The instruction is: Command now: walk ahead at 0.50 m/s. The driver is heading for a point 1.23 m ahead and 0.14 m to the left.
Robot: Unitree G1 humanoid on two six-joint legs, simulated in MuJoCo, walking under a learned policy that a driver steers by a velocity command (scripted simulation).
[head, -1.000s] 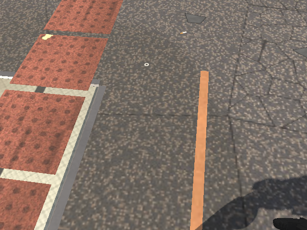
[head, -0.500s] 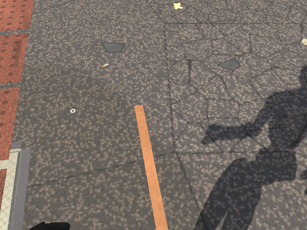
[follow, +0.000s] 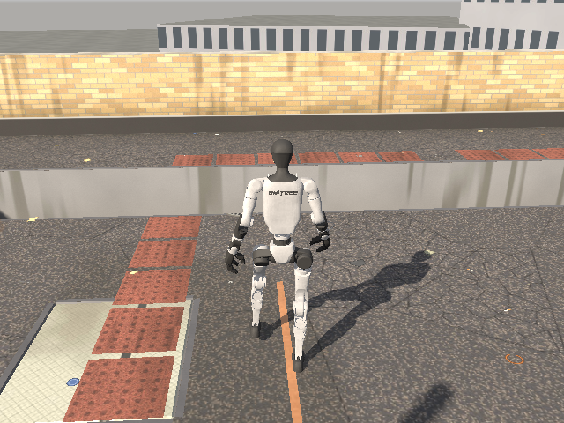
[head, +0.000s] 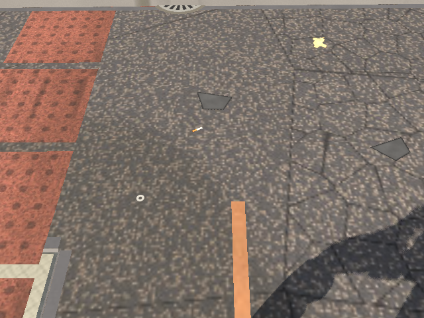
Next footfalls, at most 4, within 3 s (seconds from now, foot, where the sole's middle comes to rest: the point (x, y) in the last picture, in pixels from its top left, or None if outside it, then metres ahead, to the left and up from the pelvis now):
0.14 left None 0.27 0.14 -0.78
0.54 right None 0.32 -0.09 -0.78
1.50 left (202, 265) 0.65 0.13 -0.78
1.92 right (264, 285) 0.60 -0.08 -0.78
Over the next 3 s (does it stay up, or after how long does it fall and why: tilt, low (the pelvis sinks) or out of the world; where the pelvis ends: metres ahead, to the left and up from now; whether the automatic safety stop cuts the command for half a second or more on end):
stays up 1.08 0.05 -0.01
